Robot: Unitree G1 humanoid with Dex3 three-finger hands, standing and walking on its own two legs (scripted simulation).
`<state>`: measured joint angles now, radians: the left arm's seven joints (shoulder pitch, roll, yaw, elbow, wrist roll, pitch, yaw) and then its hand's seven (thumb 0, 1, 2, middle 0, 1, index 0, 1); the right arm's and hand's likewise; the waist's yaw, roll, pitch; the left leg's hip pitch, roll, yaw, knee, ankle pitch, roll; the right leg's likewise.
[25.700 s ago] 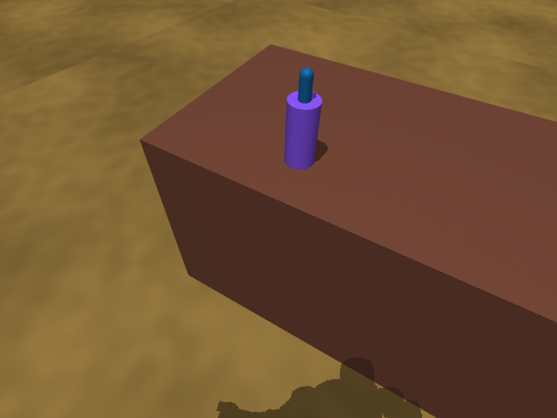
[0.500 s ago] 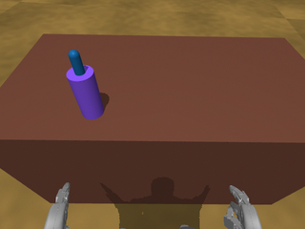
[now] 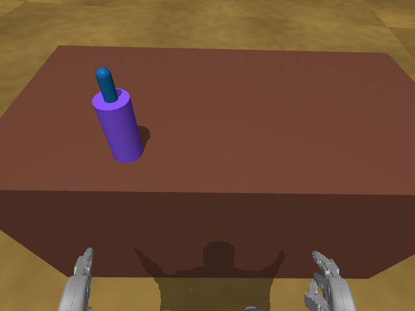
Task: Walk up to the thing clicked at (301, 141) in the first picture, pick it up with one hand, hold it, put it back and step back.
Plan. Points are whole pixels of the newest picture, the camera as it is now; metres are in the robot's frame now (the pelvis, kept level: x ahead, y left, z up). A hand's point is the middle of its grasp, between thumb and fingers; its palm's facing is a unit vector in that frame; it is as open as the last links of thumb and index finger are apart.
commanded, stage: home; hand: left
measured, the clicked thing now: (117, 116) +0.50 +0.21 +0.10
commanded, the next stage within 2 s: stand in 0.76 s
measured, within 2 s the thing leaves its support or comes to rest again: neither
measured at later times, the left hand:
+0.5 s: hand (110, 298) +0.17 +0.18 -0.05, palm faces +0.11 -0.96 -0.27, open 17.4 cm
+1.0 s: hand out of the picture +0.07 +0.25 -0.12, palm faces +0.00 -0.93 -0.37, open 16.6 cm
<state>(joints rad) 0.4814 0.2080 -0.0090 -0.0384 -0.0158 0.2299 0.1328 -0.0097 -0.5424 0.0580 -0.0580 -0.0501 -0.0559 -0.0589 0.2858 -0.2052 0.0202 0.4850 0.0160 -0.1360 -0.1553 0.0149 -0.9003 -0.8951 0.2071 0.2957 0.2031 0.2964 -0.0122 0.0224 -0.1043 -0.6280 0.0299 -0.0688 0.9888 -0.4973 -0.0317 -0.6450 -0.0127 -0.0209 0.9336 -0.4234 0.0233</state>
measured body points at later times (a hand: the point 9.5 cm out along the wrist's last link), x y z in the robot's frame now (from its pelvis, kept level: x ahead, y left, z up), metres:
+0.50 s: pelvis +0.00 +0.00 +0.00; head +0.02 +0.01 +0.45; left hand +0.16 +0.23 -0.03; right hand +0.17 -0.24 -0.07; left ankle +0.00 +0.14 -0.68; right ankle +0.03 -0.14 -0.68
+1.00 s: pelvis +0.00 +0.00 +0.03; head +0.01 +0.00 +0.48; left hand +0.07 +0.30 -0.09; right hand +0.09 -0.31 -0.09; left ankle +0.00 +0.14 -0.68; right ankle +0.03 -0.14 -0.68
